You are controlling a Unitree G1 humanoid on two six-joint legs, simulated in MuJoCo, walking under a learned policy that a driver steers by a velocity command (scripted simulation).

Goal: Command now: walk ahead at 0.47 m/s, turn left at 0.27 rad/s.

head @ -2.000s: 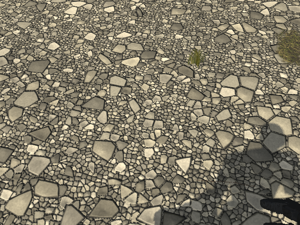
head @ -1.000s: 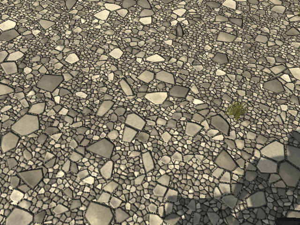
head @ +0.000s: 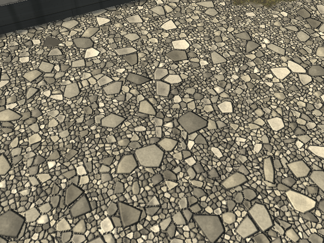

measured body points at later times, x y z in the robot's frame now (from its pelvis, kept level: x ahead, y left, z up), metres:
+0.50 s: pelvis +0.30 -0.03 -0.01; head +0.34 -0.03 +0.44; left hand +0.48 +0.23 -0.10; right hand +0.34 -0.31 -0.13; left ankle +0.11 +0.09 -0.64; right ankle +0.39 -0.11 -0.73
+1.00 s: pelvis +0.58 +0.03 +0.00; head +0.62 +0.05 +0.45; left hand +0.61 +0.32 -0.14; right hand +0.77 -0.22 -0.08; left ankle +0.67 +0.14 -0.73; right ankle +0.43 -0.10 -0.67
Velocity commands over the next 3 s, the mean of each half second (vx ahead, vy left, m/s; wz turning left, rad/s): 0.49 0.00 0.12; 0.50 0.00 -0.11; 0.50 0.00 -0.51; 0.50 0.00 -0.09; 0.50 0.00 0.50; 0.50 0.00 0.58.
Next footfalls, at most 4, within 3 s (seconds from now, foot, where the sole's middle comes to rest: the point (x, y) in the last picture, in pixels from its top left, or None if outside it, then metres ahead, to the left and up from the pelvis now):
0.40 right None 0.44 -0.11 -0.77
0.92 left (139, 182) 0.71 0.14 -0.77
1.44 right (205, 142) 0.94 -0.16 -0.77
2.00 left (192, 86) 1.32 -0.10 -0.77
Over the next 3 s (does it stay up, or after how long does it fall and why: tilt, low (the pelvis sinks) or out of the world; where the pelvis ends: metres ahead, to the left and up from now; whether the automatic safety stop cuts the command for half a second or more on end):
stays up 1.67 -0.20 -0.02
